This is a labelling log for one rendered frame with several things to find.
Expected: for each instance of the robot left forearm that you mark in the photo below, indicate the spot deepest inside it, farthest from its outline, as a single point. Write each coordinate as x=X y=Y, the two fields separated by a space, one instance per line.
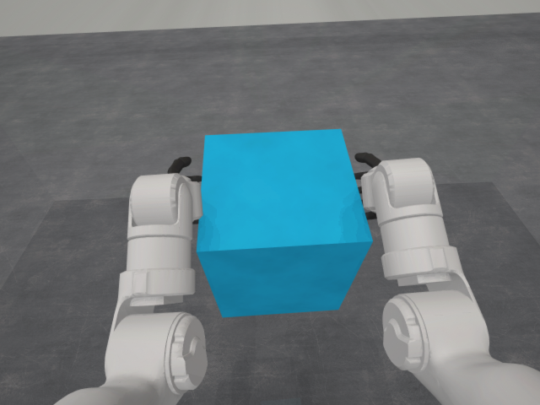
x=161 y=211

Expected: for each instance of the carton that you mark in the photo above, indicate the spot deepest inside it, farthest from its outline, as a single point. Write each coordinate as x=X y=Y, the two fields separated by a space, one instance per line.
x=283 y=227

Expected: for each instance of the left robot upper arm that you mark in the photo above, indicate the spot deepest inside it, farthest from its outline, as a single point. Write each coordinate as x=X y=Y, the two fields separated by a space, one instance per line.
x=152 y=359

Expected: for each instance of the robot right forearm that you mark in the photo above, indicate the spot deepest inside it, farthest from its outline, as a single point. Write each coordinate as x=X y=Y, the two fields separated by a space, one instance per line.
x=403 y=194

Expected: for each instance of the right robot upper arm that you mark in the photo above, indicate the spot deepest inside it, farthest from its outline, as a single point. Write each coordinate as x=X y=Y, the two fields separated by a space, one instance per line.
x=441 y=338

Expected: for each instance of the robot right hand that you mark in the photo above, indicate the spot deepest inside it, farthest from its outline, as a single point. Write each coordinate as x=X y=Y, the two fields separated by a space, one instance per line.
x=372 y=161

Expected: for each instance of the robot left hand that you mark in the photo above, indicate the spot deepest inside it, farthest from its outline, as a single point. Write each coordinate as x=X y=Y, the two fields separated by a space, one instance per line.
x=177 y=166

